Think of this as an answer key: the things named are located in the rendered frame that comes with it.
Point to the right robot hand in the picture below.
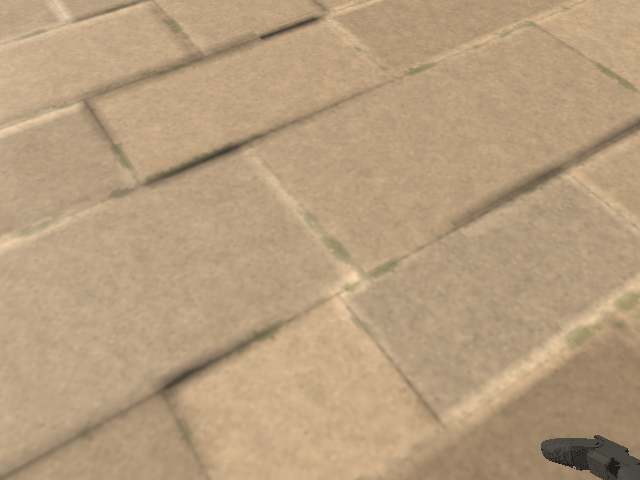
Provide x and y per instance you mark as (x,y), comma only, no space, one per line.
(604,458)

